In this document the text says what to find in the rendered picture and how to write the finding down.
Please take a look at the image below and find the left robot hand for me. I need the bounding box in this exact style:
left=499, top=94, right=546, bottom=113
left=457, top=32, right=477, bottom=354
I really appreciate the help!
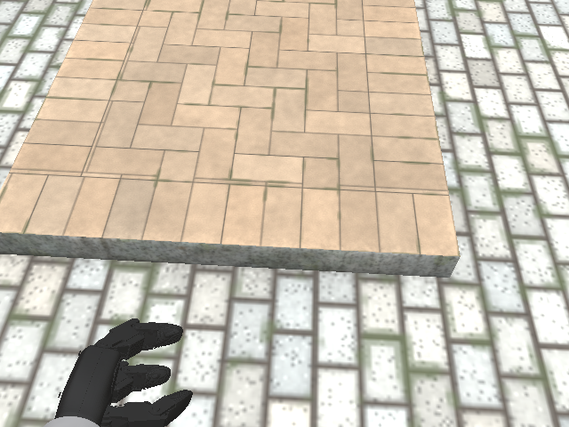
left=54, top=318, right=193, bottom=427

